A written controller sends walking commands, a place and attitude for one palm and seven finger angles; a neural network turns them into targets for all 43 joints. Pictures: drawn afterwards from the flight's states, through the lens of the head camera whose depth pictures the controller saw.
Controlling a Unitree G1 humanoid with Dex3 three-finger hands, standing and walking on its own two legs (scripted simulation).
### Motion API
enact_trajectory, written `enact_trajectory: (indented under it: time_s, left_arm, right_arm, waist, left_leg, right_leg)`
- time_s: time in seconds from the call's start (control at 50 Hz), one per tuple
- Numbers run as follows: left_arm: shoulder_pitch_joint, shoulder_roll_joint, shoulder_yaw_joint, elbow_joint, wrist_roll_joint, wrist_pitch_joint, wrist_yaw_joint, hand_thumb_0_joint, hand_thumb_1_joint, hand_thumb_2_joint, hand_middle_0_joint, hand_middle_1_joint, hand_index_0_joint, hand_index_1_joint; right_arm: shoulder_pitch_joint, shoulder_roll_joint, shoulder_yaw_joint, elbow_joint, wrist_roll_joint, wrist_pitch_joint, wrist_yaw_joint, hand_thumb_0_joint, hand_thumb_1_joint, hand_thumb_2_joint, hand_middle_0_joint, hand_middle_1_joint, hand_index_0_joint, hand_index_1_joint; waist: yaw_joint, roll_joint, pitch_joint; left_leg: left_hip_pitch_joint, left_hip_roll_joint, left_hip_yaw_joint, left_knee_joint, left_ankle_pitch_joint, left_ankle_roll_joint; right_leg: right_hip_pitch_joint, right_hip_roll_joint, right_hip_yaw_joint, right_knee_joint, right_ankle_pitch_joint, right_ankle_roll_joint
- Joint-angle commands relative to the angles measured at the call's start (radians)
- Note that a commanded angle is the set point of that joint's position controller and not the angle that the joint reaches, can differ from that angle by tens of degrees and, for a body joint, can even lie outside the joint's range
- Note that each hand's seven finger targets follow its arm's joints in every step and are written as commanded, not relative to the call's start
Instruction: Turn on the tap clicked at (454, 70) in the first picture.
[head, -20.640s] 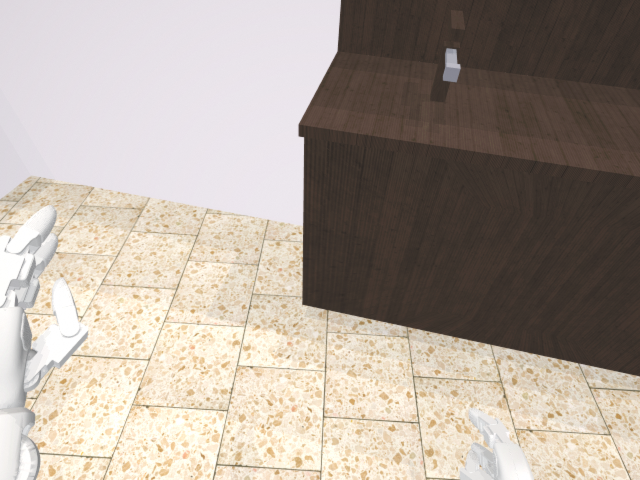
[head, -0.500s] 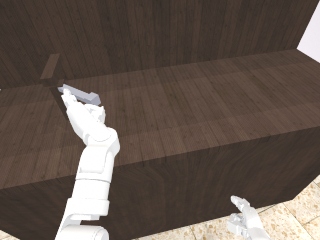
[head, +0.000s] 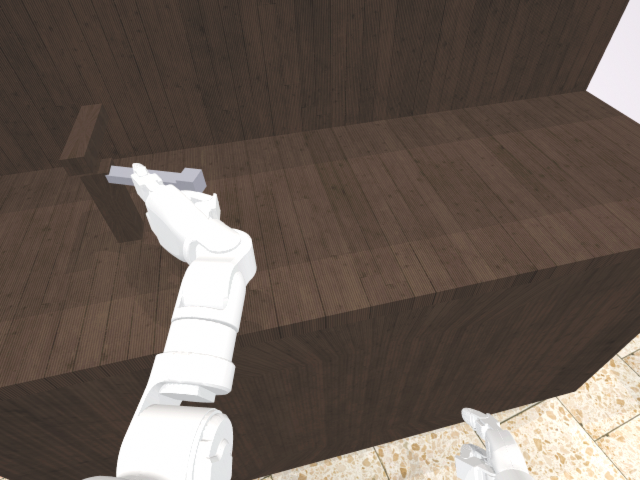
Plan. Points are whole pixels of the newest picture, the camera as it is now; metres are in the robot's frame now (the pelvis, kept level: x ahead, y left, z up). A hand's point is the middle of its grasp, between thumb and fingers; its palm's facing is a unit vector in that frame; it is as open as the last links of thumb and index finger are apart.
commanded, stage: push the lever round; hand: left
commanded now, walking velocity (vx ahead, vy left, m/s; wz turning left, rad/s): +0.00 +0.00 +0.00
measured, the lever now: (191, 183) +0.43 +0.22 +0.16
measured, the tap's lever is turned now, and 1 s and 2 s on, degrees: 65 81 81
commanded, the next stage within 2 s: lift the hand up off the lever in 0.34 s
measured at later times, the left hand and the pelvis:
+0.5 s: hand (220, 189) +0.43 +0.18 +0.16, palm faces +0.79 -0.60 -0.12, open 7.9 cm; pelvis +0.00 +0.00 +0.00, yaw +0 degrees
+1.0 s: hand (211, 182) +0.43 +0.19 +0.17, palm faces +0.79 -0.61 -0.09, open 7.8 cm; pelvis +0.01 +0.01 +0.00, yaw -1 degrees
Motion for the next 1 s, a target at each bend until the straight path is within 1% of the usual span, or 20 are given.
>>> enact_trajectory:
  time_s: [0.0, 0.04, 0.12, 0.26, 0.32, 0.34, 0.4, 0.44, 0.46, 0.54, 0.56, 0.64, 0.66, 0.72, 0.74, 0.82, 0.84, 0.88, 0.94, 0.98]
  left_arm:
    - [-0.447, 0.123, -0.007, -0.171, 0.028, -0.059, 0.003, 0.0, 0.9, 0.9, -0.15, -0.15, -0.15, -0.15]
    - [-0.424, 0.143, 0.012, -0.185, 0.031, -0.063, 0.003, 0.0, 0.9, 0.9, -0.15, -0.15, -0.15, -0.15]
    - [-0.407, 0.098, -0.024, -0.202, 0.03, -0.062, -0.001, 0.0, 0.9, 0.9, -0.15, -0.15, -0.15, -0.15]
    - [-0.507, 0.125, -0.001, -0.125, 0.03, -0.068, 0.003, 0.0, 0.9, 0.9, -0.15, -0.15, -0.15, -0.15]
    - [-0.54, 0.125, -0.003, -0.094, 0.041, -0.067, 0.013, 0.0, 0.9, 0.9, -0.15, -0.15, -0.15, -0.15]
    - [-0.524, 0.167, 0.035, -0.091, 0.041, -0.07, 0.01, 0.0, 0.9, 0.9, -0.15, -0.15, -0.15, -0.15]
    - [-0.571, 0.13, 0.004, -0.044, 0.047, -0.07, 0.016, 0.0, 0.9, 0.9, -0.15, -0.15, -0.15, -0.15]
    - [-0.565, 0.202, 0.071, -0.035, 0.045, -0.083, 0.017, 0.0, 0.9, 0.9, -0.15, -0.15, -0.15, -0.15]
    - [-0.565, 0.158, 0.032, -0.041, 0.047, -0.082, 0.015, 0.0, 0.9, 0.9, -0.15, -0.15, -0.15, -0.15]
    - [-0.551, 0.21, 0.084, -0.063, 0.04, -0.095, 0.016, 0.0, 0.9, 0.9, -0.15, -0.15, -0.15, -0.15]
    - [-0.535, 0.166, 0.046, -0.071, 0.043, -0.094, 0.013, 0.0, 0.9, 0.9, -0.15, -0.15, -0.15, -0.15]
    - [-0.507, 0.213, 0.083, -0.139, 0.038, -0.092, 0.004, 0.0, 0.9, 0.9, -0.15, -0.15, -0.15, -0.15]
    - [-0.492, 0.175, 0.05, -0.144, 0.037, -0.086, 0.001, 0.0, 0.9, 0.9, -0.15, -0.15, -0.15, -0.15]
    - [-0.528, 0.159, 0.027, -0.156, 0.033, -0.074, -0.005, 0.0, 0.9, 0.9, -0.15, -0.15, -0.15, -0.15]
    - [-0.527, 0.193, 0.054, -0.191, 0.031, -0.08, -0.007, 0.0, 0.9, 0.9, -0.15, -0.15, -0.15, -0.15]
    - [-0.543, 0.141, 0.001, -0.189, 0.032, -0.061, -0.009, 0.0, 0.9, 0.9, -0.15, -0.15, -0.15, -0.15]
    - [-0.521, 0.193, 0.047, -0.205, 0.031, -0.065, -0.012, 0.0, 0.9, 0.9, -0.15, -0.15, -0.15, -0.15]
    - [-0.524, 0.153, 0.007, -0.208, 0.03, -0.055, -0.015, 0.0, 0.9, 0.9, -0.15, -0.15, -0.15, -0.15]
    - [-0.541, 0.173, 0.025, -0.188, 0.023, -0.047, -0.019, 0.0, 0.9, 0.9, -0.15, -0.15, -0.15, -0.15]
    - [-0.576, 0.14, -0.004, -0.152, 0.021, -0.039, -0.017, 0.0, 0.9, 0.9, -0.15, -0.15, -0.15, -0.15]
  right_arm:
    - [-0.158, -0.104, -0.027, -0.151, 0.002, -0.044, -0.008, 0.0, -0.9, -0.9, 0.2, 0.3, 0.2, 0.3]
    - [-0.157, -0.107, -0.032, -0.155, 0.0, -0.04, -0.008, 0.0, -0.9, -0.9, 0.2, 0.3, 0.2, 0.3]
    - [-0.136, -0.105, -0.031, -0.166, -0.003, -0.039, -0.001, 0.0, -0.9, -0.9, 0.2, 0.3, 0.2, 0.3]
    - [-0.137, -0.109, -0.029, -0.143, 0.003, -0.05, -0.008, 0.0, -0.9, -0.9, 0.2, 0.3, 0.2, 0.3]
    - [-0.129, -0.106, -0.029, -0.135, 0.0, -0.051, -0.006, 0.0, -0.9, -0.9, 0.2, 0.3, 0.2, 0.3]
    - [-0.133, -0.112, -0.034, -0.134, 0.001, -0.046, -0.009, 0.0, -0.9, -0.9, 0.2, 0.3, 0.2, 0.3]
    - [-0.118, -0.106, -0.029, -0.13, -0.002, -0.049, -0.006, 0.0, -0.9, -0.9, 0.2, 0.3, 0.2, 0.3]
    - [-0.111, -0.116, -0.035, -0.131, -0.001, -0.045, -0.01, 0.0, -0.9, -0.9, 0.2, 0.3, 0.2, 0.3]
    - [-0.112, -0.11, -0.032, -0.14, 0.0, -0.047, -0.007, 0.0, -0.9, -0.9, 0.2, 0.3, 0.2, 0.3]
    - [-0.097, -0.119, -0.039, -0.144, -0.003, -0.044, -0.009, 0.0, -0.9, -0.9, 0.2, 0.3, 0.2, 0.3]
    - [-0.092, -0.115, -0.036, -0.151, -0.004, -0.045, -0.005, 0.0, -0.9, -0.9, 0.2, 0.3, 0.2, 0.3]
    - [-0.086, -0.123, -0.043, -0.159, -0.003, -0.041, -0.003, 0.0, -0.9, -0.9, 0.2, 0.3, 0.2, 0.3]
    - [-0.087, -0.118, -0.04, -0.164, -0.002, -0.042, -0.001, 0.0, -0.9, -0.9, 0.2, 0.3, 0.2, 0.3]
    - [-0.091, -0.121, -0.038, -0.156, -0.002, -0.05, -0.001, 0.0, -0.9, -0.9, 0.2, 0.3, 0.2, 0.3]
    - [-0.102, -0.122, -0.041, -0.159, 0.0, -0.051, -0.004, 0.0, -0.9, -0.9, 0.2, 0.3, 0.2, 0.3]
    - [-0.101, -0.117, -0.036, -0.151, -0.001, -0.062, 0.001, 0.0, -0.9, -0.9, 0.2, 0.3, 0.2, 0.3]
    - [-0.106, -0.122, -0.041, -0.152, 0.001, -0.059, -0.002, 0.0, -0.9, -0.9, 0.2, 0.3, 0.2, 0.3]
    - [-0.111, -0.119, -0.039, -0.152, 0.002, -0.062, 0.002, 0.0, -0.9, -0.9, 0.2, 0.3, 0.2, 0.3]
    - [-0.122, -0.121, -0.036, -0.143, 0.005, -0.063, -0.003, 0.0, -0.9, -0.9, 0.2, 0.3, 0.2, 0.3]
    - [-0.128, -0.116, -0.031, -0.138, 0.007, -0.069, -0.004, 0.0, -0.9, -0.9, 0.2, 0.3, 0.2, 0.3]
  waist:
    - [-0.005, -0.113, -0.287]
    - [0.004, -0.08, -0.312]
    - [-0.004, -0.097, -0.324]
    - [-0.018, -0.139, -0.269]
    - [-0.019, -0.114, -0.28]
    - [-0.01, -0.088, -0.291]
    - [-0.023, -0.096, -0.283]
    - [-0.013, -0.101, -0.304]
    - [-0.017, -0.1, -0.306]
    - [-0.01, -0.119, -0.352]
    - [-0.013, -0.105, -0.344]
    - [-0.003, -0.1, -0.376]
    - [-0.008, -0.102, -0.368]
    - [-0.018, -0.117, -0.331]
    - [-0.007, -0.093, -0.344]
    - [-0.016, -0.072, -0.322]
    - [-0.002, -0.066, -0.342]
    - [-0.009, -0.06, -0.337]
    - [-0.009, -0.084, -0.303]
    - [-0.018, -0.119, -0.283]
  left_leg:
    - [-0.076, -0.003, 0.054, -0.045, 0.226, 0.01]
    - [-0.057, -0.002, 0.054, -0.045, 0.273, 0.004]
    - [-0.052, 0.0, 0.064, -0.035, 0.336, 0.0]
    - [-0.075, -0.002, 0.058, -0.049, 0.228, 0.012]
    - [-0.084, -0.005, 0.06, -0.046, 0.226, 0.009]
    - [-0.087, -0.006, 0.059, -0.048, 0.212, 0.007]
    - [-0.101, -0.006, 0.062, -0.047, 0.204, 0.01]
    - [-0.105, -0.005, 0.06, -0.05, 0.199, 0.013]
    - [-0.106, -0.004, 0.062, -0.05, 0.215, 0.013]
    - [-0.09, 0.001, 0.061, -0.049, 0.261, 0.013]
    - [-0.083, 0.002, 0.068, -0.049, 0.295, 0.011]
    - [-0.068, 0.003, 0.07, -0.046, 0.356, 0.005]
    - [-0.059, 0.003, 0.077, -0.044, 0.367, 0.008]
    - [-0.055, 0.006, 0.078, -0.052, 0.335, 0.01]
    - [-0.047, 0.004, 0.074, -0.057, 0.34, 0.009]
    - [-0.035, 0.002, 0.079, -0.055, 0.351, 0.003]
    - [-0.031, 0.003, 0.074, -0.06, 0.357, -0.001]
    - [-0.027, 0.002, 0.08, -0.054, 0.354, 0.0]
    - [-0.033, 0.002, 0.072, -0.07, 0.309, 0.002]
    - [-0.043, 0.0, 0.07, -0.073, 0.264, 0.007]
  right_leg:
    - [0.28, -0.085, 0.086, -0.076, 0.058, 0.056]
    - [0.291, -0.079, 0.076, -0.058, 0.105, 0.049]
    - [0.308, -0.08, 0.073, -0.039, 0.203, 0.05]
    - [0.25, -0.077, 0.079, -0.076, 0.044, 0.056]
    - [0.251, -0.08, 0.081, -0.072, 0.053, 0.055]
    - [0.253, -0.076, 0.081, -0.069, 0.03, 0.052]
    - [0.238, -0.078, 0.081, -0.068, 0.033, 0.054]
    - [0.254, -0.077, 0.084, -0.067, 0.025, 0.056]
    - [0.261, -0.078, 0.085, -0.063, 0.048, 0.056]
    - [0.297, -0.076, 0.081, -0.053, 0.11, 0.059]
    - [0.3, -0.075, 0.078, -0.043, 0.154, 0.055]
    - [0.341, -0.075, 0.072, -0.028, 0.246, 0.053]
    - [0.339, -0.075, 0.072, -0.027, 0.261, 0.053]
    - [0.314, -0.073, 0.072, -0.05, 0.202, 0.054]
    - [0.321, -0.068, 0.07, -0.047, 0.187, 0.048]
    - [0.304, -0.069, 0.069, -0.05, 0.196, 0.047]
    - [0.321, -0.065, 0.065, -0.045, 0.189, 0.043]
    - [0.311, -0.069, 0.067, -0.049, 0.189, 0.045]
    - [0.297, -0.064, 0.065, -0.069, 0.118, 0.046]
    - [0.276, -0.068, 0.071, -0.084, 0.076, 0.053]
